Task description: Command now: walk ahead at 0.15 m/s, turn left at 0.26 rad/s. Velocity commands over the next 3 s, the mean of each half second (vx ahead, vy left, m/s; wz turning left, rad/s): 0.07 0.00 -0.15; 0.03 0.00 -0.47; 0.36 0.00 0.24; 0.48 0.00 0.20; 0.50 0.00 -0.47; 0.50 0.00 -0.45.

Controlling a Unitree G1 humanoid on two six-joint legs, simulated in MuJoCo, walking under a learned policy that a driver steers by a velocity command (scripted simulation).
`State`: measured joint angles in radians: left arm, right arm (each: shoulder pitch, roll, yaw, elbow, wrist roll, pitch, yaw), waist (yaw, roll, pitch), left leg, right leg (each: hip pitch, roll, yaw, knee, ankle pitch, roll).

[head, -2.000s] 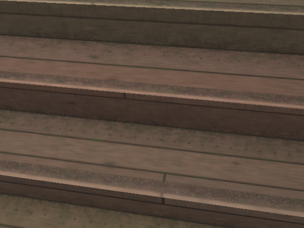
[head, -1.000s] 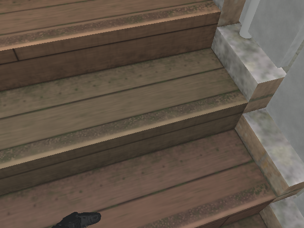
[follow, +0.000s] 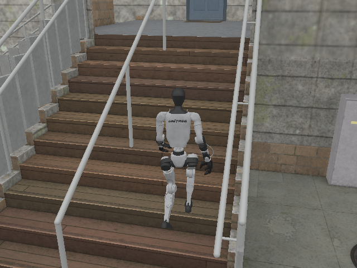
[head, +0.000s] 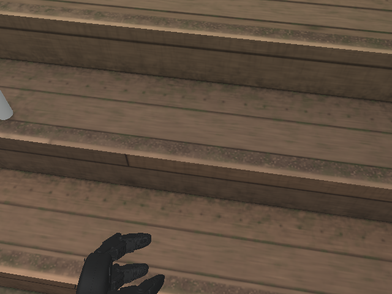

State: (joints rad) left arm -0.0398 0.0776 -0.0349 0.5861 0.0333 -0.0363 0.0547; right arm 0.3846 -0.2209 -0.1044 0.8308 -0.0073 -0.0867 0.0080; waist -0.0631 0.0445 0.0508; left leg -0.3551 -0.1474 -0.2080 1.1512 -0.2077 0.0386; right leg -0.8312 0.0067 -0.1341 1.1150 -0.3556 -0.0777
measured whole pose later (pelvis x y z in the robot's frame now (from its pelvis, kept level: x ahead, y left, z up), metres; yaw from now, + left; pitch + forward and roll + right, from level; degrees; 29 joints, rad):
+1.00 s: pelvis +0.10 -0.02 +0.09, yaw -22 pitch +1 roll +0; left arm 0.24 0.17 0.05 0.63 0.04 0.02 0.04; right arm 0.29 -0.21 -0.08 0.70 -0.03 0.03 -0.04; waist 0.01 0.05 -0.04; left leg -0.58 0.07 0.04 1.41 -0.37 -0.05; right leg -0.34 0.06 -0.05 0.64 -0.32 -0.09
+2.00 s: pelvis +0.58 +0.06 +0.29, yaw -7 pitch +4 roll -4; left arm -0.05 0.01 -0.09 0.61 -0.01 -0.01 0.01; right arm 0.51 -0.12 0.00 1.03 0.02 -0.11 -0.05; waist -0.06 0.01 0.01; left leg 0.04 -0.05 0.06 0.18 -0.23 0.11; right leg -1.27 0.04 -0.20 1.65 -0.34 -0.17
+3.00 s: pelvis +1.17 -0.11 +0.61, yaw -35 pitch +6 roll -2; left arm -0.12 0.08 0.00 0.47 0.02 0.02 -0.03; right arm 0.51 -0.15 -0.04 1.05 -0.01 -0.12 -0.03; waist -0.07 0.02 0.04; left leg 0.15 0.15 0.27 0.07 -0.24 -0.05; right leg -1.15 -0.07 -0.12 1.39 -0.44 -0.15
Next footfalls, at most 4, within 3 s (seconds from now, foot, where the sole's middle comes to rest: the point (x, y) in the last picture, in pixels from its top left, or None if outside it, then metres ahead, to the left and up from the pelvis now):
0.42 left None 0.19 0.09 -0.67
0.86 right None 0.11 -0.11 -0.67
1.52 left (160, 247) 0.48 0.10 -0.50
2.06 right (188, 123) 0.77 0.01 -0.33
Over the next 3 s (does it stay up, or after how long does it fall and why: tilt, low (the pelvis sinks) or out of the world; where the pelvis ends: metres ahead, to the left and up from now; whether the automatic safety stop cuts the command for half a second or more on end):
stays up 1.17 -0.11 0.61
